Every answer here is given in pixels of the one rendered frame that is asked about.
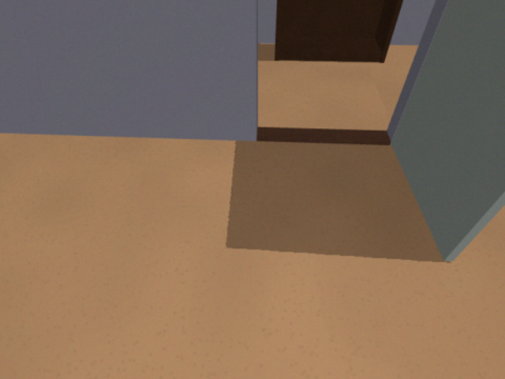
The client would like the bookshelf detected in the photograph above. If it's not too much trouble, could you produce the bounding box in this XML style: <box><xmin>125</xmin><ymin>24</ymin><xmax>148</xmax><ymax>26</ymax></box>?
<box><xmin>275</xmin><ymin>0</ymin><xmax>403</xmax><ymax>63</ymax></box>

